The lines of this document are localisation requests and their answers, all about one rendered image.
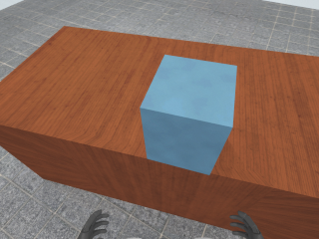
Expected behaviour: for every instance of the left robot hand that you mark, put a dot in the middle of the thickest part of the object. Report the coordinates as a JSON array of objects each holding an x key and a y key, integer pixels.
[{"x": 88, "y": 231}]

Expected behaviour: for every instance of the pedestal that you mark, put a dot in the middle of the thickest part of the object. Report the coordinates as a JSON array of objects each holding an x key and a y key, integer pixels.
[{"x": 71, "y": 113}]

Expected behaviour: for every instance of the right robot hand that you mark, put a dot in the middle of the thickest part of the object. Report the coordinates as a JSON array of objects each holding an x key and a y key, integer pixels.
[{"x": 249, "y": 226}]

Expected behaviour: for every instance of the carton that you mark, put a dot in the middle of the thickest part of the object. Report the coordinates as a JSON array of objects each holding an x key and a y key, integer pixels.
[{"x": 187, "y": 113}]

